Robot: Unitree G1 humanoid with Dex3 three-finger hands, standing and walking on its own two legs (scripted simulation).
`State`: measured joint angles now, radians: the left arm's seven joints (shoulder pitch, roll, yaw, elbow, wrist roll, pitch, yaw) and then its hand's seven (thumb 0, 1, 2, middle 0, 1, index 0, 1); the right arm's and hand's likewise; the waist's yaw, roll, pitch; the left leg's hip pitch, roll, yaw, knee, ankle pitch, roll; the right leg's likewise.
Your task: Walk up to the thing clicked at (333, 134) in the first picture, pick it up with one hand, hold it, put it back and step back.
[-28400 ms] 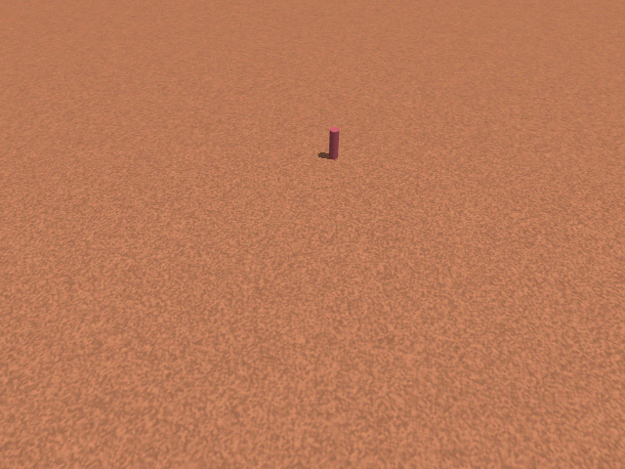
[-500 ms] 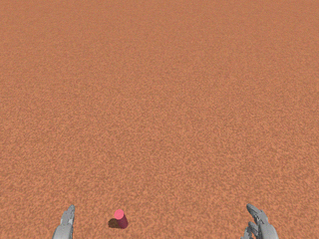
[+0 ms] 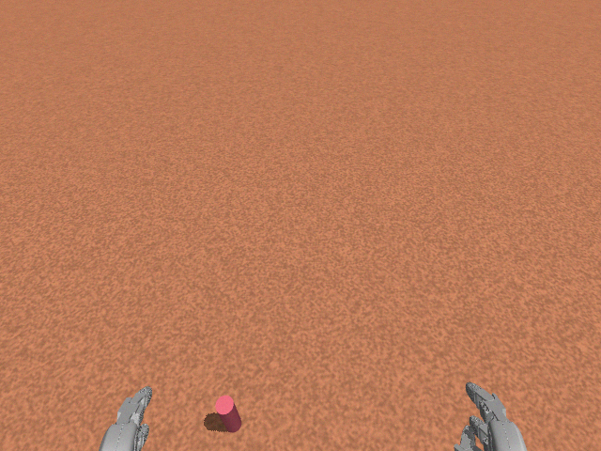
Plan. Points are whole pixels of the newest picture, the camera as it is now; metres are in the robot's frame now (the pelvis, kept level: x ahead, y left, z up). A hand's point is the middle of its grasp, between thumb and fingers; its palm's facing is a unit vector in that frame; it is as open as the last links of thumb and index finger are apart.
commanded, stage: stand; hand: left
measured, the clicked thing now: (229, 414) +0.38 +0.22 -0.64
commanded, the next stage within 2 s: none
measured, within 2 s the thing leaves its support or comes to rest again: neither
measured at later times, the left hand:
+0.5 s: hand out of the picture +0.06 +0.26 -0.11, palm faces +0.01 -0.93 -0.36, open 7.5 cm
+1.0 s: hand out of the picture +0.03 +0.26 -0.10, palm faces +0.02 -0.94 -0.35, open 7.4 cm
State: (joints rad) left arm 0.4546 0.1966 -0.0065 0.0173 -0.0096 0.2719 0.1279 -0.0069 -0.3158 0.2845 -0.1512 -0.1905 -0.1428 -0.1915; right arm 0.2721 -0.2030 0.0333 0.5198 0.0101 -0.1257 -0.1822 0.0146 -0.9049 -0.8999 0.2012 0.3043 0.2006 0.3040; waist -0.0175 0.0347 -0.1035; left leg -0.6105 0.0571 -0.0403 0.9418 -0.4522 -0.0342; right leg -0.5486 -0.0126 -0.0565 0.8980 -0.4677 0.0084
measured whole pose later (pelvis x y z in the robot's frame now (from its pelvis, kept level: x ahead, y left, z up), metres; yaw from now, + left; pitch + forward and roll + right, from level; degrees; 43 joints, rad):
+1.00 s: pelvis -0.01 +0.01 +0.06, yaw +2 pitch -4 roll +0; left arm 0.14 0.33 0.01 1.15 0.03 -0.01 0.01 0.01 0.91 0.90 -0.21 -0.30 -0.20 -0.30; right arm 0.13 -0.31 -0.01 1.14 -0.02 0.01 -0.01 0.01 -0.91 -0.90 0.20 0.30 0.20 0.30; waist 0.01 0.01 0.05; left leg -0.15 0.01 -0.03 0.39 -0.17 -0.02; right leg -0.10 -0.05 -0.06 0.38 -0.20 0.03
